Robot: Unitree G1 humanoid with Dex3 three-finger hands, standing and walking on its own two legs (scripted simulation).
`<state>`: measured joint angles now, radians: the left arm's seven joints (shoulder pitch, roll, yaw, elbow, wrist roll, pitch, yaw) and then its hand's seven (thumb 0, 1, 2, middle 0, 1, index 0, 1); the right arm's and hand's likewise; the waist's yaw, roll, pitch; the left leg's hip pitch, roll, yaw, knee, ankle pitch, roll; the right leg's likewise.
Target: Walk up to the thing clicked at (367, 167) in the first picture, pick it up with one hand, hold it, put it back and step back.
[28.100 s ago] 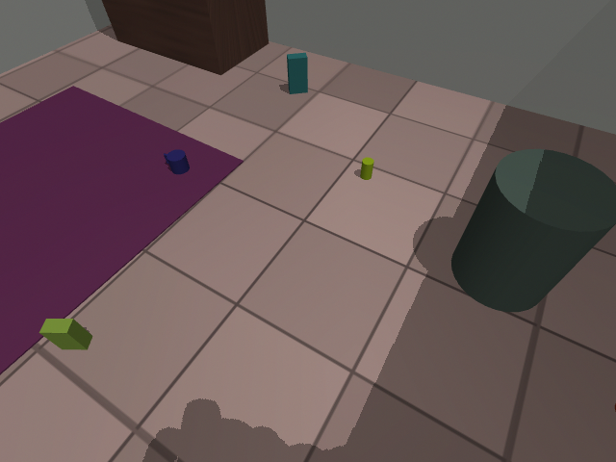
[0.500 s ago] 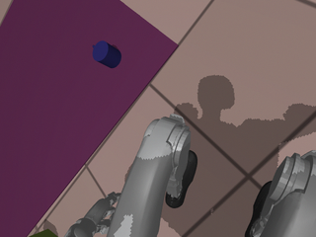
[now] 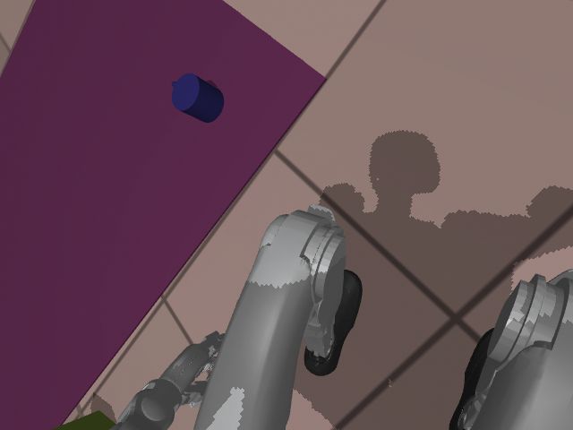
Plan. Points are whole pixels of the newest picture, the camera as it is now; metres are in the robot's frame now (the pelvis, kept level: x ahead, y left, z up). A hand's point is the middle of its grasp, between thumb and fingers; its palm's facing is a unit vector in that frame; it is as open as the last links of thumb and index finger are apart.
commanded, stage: rest palm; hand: right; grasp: from above
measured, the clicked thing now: out of the picture +0.46 -0.42 -0.26
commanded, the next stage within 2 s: close in 0.88 s
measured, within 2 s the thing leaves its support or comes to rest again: neither
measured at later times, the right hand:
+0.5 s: hand out of the picture +0.44 -0.41 -0.21, palm faces -0.40 +0.15 -0.90, open 13.5 cm
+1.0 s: hand out of the picture +0.44 -0.41 -0.22, palm faces -0.42 +0.16 -0.89, open 12.8 cm
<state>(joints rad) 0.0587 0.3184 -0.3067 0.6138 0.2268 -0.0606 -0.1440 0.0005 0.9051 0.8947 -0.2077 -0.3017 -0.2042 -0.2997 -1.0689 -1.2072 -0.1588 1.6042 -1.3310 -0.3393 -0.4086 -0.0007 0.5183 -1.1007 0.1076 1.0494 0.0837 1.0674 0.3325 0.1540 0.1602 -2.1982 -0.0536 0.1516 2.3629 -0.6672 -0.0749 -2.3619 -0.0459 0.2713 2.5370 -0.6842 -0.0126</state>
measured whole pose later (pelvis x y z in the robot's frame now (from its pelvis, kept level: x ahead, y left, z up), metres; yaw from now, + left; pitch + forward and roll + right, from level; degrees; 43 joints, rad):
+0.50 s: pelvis +0.00 +0.00 +0.00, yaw +1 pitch +26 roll +15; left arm 0.06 0.33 -0.34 0.62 0.25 -0.09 -0.15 0.00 0.91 0.90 -0.21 -0.30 -0.20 -0.30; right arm -1.06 -1.22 -0.16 1.64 -1.33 -0.33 -0.46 0.00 0.48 -1.09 0.11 1.10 0.10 1.11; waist 0.34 0.16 0.17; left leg -2.20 -0.06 0.17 2.37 -0.65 -0.08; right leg -2.36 -0.05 0.29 2.55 -0.68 -0.01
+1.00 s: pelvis +0.00 +0.00 +0.00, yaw +1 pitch +26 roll +16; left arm 0.05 0.34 -0.34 0.61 0.24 -0.10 -0.15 0.00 0.91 0.90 -0.21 -0.30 -0.20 -0.30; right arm -1.06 -1.22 -0.16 1.60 -1.31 -0.33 -0.43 0.00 0.41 -1.11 0.13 1.16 0.13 1.16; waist 0.33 0.17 0.18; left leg -2.19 -0.06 0.17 2.36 -0.66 -0.08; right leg -2.36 -0.05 0.29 2.55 -0.69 -0.01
